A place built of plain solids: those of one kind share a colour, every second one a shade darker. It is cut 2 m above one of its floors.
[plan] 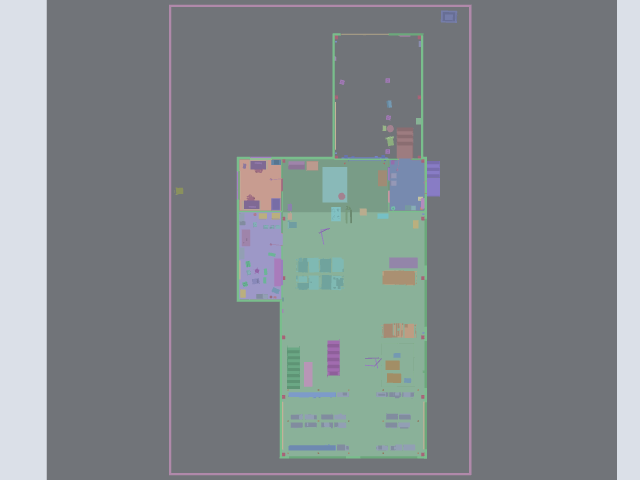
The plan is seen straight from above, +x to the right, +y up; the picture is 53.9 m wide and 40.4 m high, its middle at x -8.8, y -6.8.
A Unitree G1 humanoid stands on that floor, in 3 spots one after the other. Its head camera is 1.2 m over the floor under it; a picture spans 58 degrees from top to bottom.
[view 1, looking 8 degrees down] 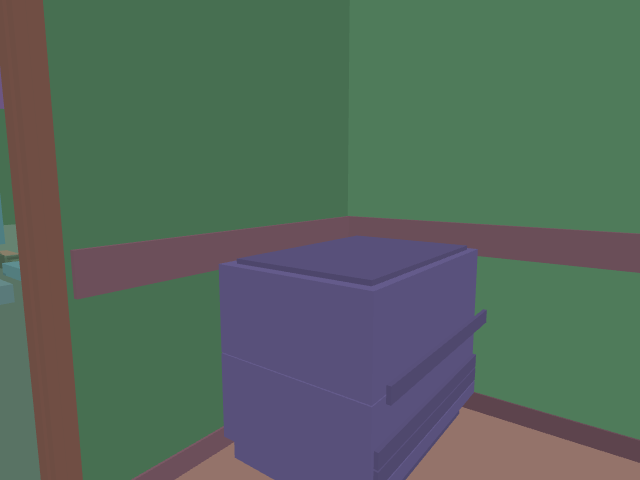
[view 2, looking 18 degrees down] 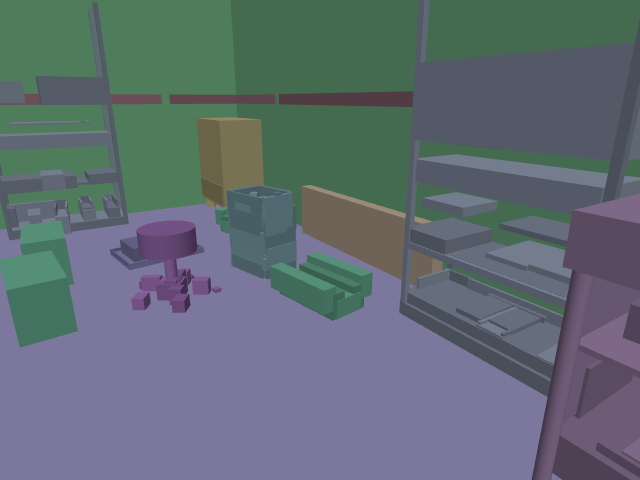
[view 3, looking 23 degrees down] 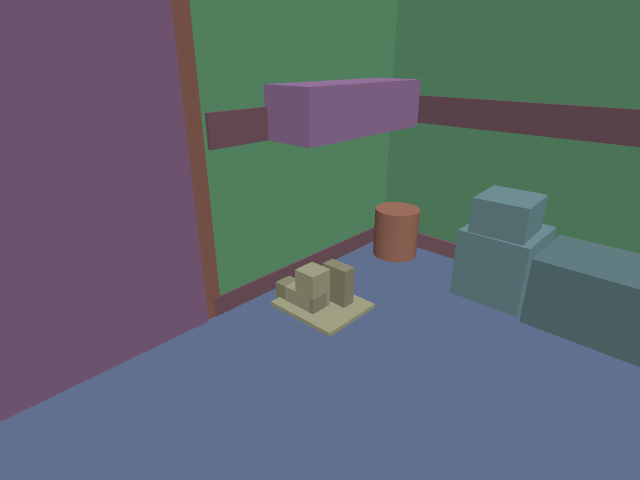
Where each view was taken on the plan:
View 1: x -13.50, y -2.15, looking -53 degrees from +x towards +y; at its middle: low_rail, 2.38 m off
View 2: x -13.50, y -6.75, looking -123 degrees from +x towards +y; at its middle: radiator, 3.86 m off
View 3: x -1.65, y -1.90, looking -47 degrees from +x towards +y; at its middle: wall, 2.63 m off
